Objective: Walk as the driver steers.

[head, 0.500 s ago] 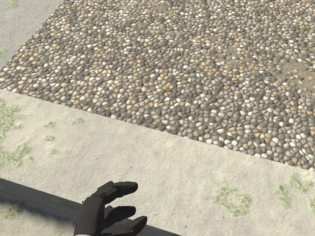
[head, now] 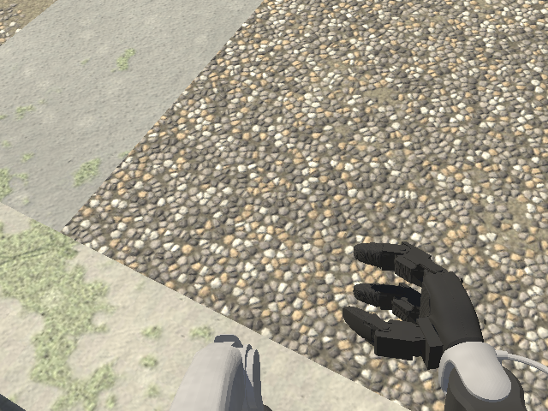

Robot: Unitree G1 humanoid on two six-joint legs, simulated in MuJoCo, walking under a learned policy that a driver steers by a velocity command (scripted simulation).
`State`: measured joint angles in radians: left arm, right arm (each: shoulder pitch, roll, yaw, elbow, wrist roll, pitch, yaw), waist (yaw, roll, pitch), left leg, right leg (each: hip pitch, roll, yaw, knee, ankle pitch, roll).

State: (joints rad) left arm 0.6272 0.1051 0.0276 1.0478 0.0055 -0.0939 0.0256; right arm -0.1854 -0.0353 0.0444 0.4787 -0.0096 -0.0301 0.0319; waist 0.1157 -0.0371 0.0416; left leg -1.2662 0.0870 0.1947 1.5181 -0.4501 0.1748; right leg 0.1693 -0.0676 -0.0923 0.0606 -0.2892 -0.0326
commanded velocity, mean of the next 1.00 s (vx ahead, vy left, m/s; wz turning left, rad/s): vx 0.50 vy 0.00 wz -0.44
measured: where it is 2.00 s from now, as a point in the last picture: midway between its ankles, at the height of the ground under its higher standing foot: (461, 142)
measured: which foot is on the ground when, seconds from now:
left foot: up 0.00-0.02, down 0.04-0.64, up 0.66-1.00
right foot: down 0.00-0.06, up 0.08-0.60, down 0.62-1.00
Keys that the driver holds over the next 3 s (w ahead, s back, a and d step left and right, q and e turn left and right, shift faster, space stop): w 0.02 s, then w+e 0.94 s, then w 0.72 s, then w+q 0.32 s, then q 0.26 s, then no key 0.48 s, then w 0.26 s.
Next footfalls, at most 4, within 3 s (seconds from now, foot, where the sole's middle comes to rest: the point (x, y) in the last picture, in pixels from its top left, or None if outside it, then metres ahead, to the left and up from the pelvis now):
0.04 left None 0.26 0.10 -0.60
0.62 right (364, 349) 0.49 -0.08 -0.60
1.12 left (367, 197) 0.88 -0.09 -0.60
1.64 right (491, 180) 0.96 -0.39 -0.60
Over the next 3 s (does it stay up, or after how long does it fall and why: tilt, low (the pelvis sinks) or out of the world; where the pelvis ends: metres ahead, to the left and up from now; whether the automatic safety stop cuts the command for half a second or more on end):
stays up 1.27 -0.42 0.18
